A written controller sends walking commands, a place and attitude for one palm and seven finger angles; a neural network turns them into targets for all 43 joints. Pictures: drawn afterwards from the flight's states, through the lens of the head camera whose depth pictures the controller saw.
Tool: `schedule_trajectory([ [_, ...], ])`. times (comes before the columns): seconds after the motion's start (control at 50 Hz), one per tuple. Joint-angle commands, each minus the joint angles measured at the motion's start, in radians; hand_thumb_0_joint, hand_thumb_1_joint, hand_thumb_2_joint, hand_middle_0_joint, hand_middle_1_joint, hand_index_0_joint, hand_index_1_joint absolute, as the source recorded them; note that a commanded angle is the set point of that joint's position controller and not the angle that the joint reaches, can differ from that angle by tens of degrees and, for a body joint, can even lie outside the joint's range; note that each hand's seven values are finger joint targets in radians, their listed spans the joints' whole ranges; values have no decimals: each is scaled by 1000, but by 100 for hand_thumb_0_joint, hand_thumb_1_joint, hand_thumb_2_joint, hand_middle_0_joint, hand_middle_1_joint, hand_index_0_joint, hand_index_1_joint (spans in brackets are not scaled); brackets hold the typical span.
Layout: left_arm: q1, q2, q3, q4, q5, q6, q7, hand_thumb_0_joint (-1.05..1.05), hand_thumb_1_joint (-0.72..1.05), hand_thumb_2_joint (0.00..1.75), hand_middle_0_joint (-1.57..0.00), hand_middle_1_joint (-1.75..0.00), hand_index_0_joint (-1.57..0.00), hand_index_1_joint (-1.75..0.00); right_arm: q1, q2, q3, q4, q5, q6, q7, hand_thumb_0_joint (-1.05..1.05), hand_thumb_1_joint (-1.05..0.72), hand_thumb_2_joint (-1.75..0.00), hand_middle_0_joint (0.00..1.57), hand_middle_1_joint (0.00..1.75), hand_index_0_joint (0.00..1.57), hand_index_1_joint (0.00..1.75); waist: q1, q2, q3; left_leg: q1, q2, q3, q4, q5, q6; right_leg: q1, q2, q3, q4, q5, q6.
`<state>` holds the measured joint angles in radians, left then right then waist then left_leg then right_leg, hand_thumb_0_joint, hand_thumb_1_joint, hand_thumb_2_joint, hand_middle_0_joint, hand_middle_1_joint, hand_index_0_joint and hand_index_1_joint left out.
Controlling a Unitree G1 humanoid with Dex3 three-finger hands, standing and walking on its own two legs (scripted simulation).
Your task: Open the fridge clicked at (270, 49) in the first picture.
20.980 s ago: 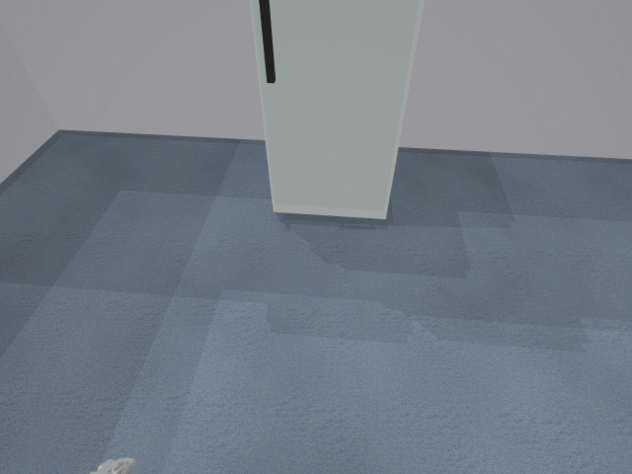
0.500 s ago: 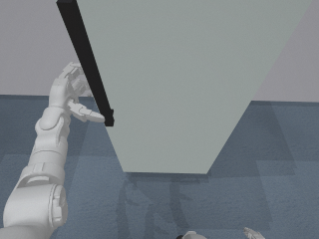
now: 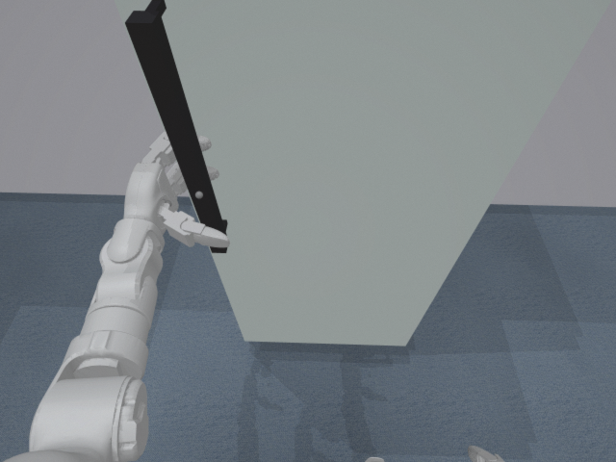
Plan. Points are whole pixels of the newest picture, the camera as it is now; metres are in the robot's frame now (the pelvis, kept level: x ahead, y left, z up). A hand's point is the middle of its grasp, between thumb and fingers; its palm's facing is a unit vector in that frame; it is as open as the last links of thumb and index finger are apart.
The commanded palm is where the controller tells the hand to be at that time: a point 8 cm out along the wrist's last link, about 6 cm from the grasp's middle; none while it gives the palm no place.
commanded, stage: slide the fingers in behind the handle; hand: left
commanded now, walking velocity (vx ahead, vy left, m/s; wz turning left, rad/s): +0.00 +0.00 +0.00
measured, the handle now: (196, 156) +0.49 +0.16 +0.12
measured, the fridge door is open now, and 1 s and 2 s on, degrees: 0 0 0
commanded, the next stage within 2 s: grip the handle and tug to test in 0.68 s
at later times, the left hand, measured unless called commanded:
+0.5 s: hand (206, 195) +0.43 +0.14 +0.10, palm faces -0.05 -1.00 -0.01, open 14.0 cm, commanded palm +0.40 +0.19 +0.11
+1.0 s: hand (208, 193) +0.43 +0.14 +0.11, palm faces -0.05 -1.00 -0.02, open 12.9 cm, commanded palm +0.40 +0.19 +0.11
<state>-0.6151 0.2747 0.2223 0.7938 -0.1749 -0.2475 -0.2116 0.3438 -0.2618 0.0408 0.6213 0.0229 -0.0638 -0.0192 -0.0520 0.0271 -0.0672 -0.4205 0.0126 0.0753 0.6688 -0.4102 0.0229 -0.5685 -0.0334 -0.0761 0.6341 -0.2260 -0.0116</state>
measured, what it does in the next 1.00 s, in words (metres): stands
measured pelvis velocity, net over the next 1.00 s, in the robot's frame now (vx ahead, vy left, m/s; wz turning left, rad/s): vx -0.01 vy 0.00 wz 0.00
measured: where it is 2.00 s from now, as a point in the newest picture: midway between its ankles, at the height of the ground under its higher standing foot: outside the picture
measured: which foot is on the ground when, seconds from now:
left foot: down 0.00-1.00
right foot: down 0.00-1.00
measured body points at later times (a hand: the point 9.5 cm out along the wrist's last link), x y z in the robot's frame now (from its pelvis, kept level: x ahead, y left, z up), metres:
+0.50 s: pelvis -0.01 -0.01 +0.00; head +0.05 -0.01 +0.45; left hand +0.43 +0.20 +0.11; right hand +0.08 -0.26 -0.12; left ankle -0.05 +0.10 -0.72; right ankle +0.05 -0.12 -0.72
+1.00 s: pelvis -0.01 +0.00 +0.00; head +0.05 -0.01 +0.45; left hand +0.43 +0.19 +0.11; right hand +0.08 -0.26 -0.12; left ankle -0.05 +0.10 -0.72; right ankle +0.05 -0.12 -0.72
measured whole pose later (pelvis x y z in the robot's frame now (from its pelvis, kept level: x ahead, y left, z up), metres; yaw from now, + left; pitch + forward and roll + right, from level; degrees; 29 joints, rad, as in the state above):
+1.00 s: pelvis -0.01 +0.00 +0.00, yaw +0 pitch +10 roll +0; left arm -0.67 0.28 0.22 0.87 -0.16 -0.27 -0.19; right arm 0.35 -0.27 0.04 0.63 0.02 -0.07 -0.02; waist -0.06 0.03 -0.06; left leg -0.44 0.01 0.07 0.67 -0.40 0.02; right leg -0.59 -0.03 -0.08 0.64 -0.22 -0.02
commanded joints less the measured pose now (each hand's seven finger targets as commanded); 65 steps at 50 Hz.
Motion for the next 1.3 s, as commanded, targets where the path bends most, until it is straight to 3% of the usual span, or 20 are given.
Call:
schedule_trajectory([
  [0.0, -418, 174, 30, -179, -5, -40, 9, 0, -50, 30, -30, -120, -30, -120, 29, -144, -56, -112, 9, -32, -13, 0, -90, -90, 20, 30, 20, 30, -6, -37, -288, -42, -12, -58, -113, 302, -11, 332, 31, 43, -21, 266, -19],
  [0.12, -477, 167, 21, -247, 1, -78, 33, 0, -50, 30, -30, -120, -30, -120, 26, -134, -55, -114, 3, -44, -13, 0, -90, -90, 20, 30, 20, 30, -5, -1, -380, 1, -14, -62, -100, 343, -14, 358, 32, 51, -6, 297, -19],
  [0.16, -476, 132, -2, -223, -2, -82, 38, 0, -50, 30, -30, -120, -30, -120, 26, -132, -55, -105, 4, -49, -12, 0, -90, -90, 20, 30, 20, 30, -12, -33, -357, -6, -13, -63, -100, 328, -15, 345, 34, 49, -11, 290, -15],
  [0.2, -481, 158, 15, -194, 3, -84, 43, 0, -50, 30, -30, -120, -30, -120, 30, -139, -57, -100, 3, -50, -13, 0, -90, -90, 20, 30, 20, 30, -15, -65, -330, -30, -13, -61, -104, 294, -9, 347, 33, 50, -16, 269, -14],
  [0.3, -498, 174, 10, -189, 17, -91, 29, 0, -50, 30, -30, -120, -30, -120, 24, -137, -53, -99, 4, -49, -17, 0, -90, -90, 20, 30, 20, 30, -13, 9, -343, -31, -19, -53, -104, 296, -7, 360, 27, 61, -15, 286, -18],
  [0.32, -503, 206, 41, -183, 14, -92, 30, 0, -50, 30, -30, -120, -30, -120, 30, -139, -55, -92, 4, -48, -19, 0, -90, -90, 20, 30, 20, 30, -11, -32, -351, -38, -18, -57, -104, 287, -6, 368, 29, 59, -16, 281, -16],
  [0.38, -524, 168, 11, -155, 2, -84, 17, 0, -50, 30, -30, -120, -30, -120, 24, -139, -52, -92, 6, -50, -21, 0, -90, -90, 20, 30, 20, 30, -23, -29, -325, -51, -20, -53, -108, 249, -6, 352, 28, 61, -26, 251, -14],
  [0.44, -523, 220, 57, -118, -3, -84, 15, 0, -50, 30, -30, -120, -30, -120, 30, -145, -51, -88, 6, -46, -25, 0, -90, -90, 20, 30, 20, 30, -18, -66, -321, -79, -21, -54, -109, 225, -1, 367, 27, 66, -28, 232, -12],
  [0.52, -509, 212, 44, -169, 4, -104, 9, 0, -50, 30, -30, -120, -30, -120, 32, -140, -53, -100, 3, -50, -19, 0, -90, -90, 20, 30, 20, 30, -3, 16, -394, -40, -24, -53, -100, 292, -6, 379, 27, 66, -8, 287, -19],
  [0.54, -479, 180, 30, -145, 0, -98, 7, 0, -50, 30, -30, -120, -30, -120, 32, -136, -53, -101, 3, -51, -16, 0, -90, -90, 20, 30, 20, 30, -2, 6, -376, -40, -23, -50, -98, 303, -7, 371, 29, 63, -9, 300, -19],
  [0.62, -475, 213, 60, -107, -7, -83, 8, 0, -50, 30, -30, -120, -30, -120, 38, -150, -56, -99, 5, -43, -16, 0, -90, -90, 20, 30, 20, 30, -11, -78, -330, -90, -20, -48, -105, 250, -2, 369, 28, 65, -22, 261, -11],
  [0.7, -522, 206, 39, -124, 6, -79, 12, 0, -50, 30, -30, -120, -30, -120, 36, -148, -55, -106, 6, -39, -18, 0, -90, -90, 20, 30, 20, 30, -17, -21, -316, -76, -21, -50, -105, 238, -2, 337, 28, 63, -21, 233, -16],
  [0.76, -540, 224, 52, -170, 6, -99, 18, 0, -50, 30, -30, -120, -30, -120, 41, -145, -56, -104, 2, -41, -17, 0, -90, -90, 20, 30, 20, 30, -13, -20, -372, -56, -21, -55, -102, 266, -4, 364, 30, 66, -14, 261, -16],
  [0.84, -495, 182, 34, -190, -5, -108, 17, 0, -31, 38, -32, -123, -32, -123, 43, -138, -58, -105, 0, -48, -12, 0, -90, -90, 20, 30, 20, 30, -5, 5, -407, -22, -17, -54, -94, 333, -10, 372, 34, 62, -3, 318, -16],
  [0.9, -496, 184, 28, -131, 3, -88, 20, 0, -17, 44, -33, -125, -33, -125, 48, -146, -58, -95, 3, -42, -14, 0, -90, -90, 20, 30, 20, 30, -20, -47, -331, -51, -15, -61, -102, 301, -7, 340, 34, 50, -12, 283, -16],
  [0.94, -497, 155, 5, -148, 10, -82, 23, 0, -8, 48, -35, -126, -35, -126, 42, -142, -58, -101, 3, -43, -11, 0, -90, -90, 20, 30, 20, 30, -17, -25, -331, -43, -16, -58, -106, 292, -8, 329, 33, 51, -14, 271, -16],
  [1.02, -482, 146, 4, -193, 7, -88, 28, 0, 11, 56, -36, -129, -36, -129, 45, -139, -60, -106, -1, -46, -6, 0, -90, -90, 20, 30, 20, 30, -6, -13, -381, -8, -14, -63, -98, 362, -13, 346, 35, 50, -5, 315, -19],
  [1.1, -440, 149, 10, -190, 0, -84, 24, 0, 29, 64, -38, -131, -38, -131, 38, -143, -59, -111, -1, -43, -5, 0, -90, -90, 20, 30, 20, 30, -2, -58, -359, -36, -14, -56, -102, 349, -7, 374, 34, 53, -8, 329, -18],
  [1.2, -433, 154, 13, -223, 7, -85, 24, 0, 53, 74, -41, -135, -41, -135, 30, -139, -61, -111, 0, -44, -5, 0, -90, -90, 20, 30, 20, 30, 4, -8, -357, -19, -15, -53, -104, 358, -9, 368, 32, 54, -8, 328, -21],
  [1.28, -400, 134, -2, -239, 2, -74, 17, 0, 71, 82, -43, -137, -43, -137, 25, -134, -58, -113, 1, -44, -2, 0, -90, -90, 20, 30, 20, 30, 5, -27, -356, -17, -13, -54, -104, 381, -12, 375, 32, 50, -10, 350, -20],
])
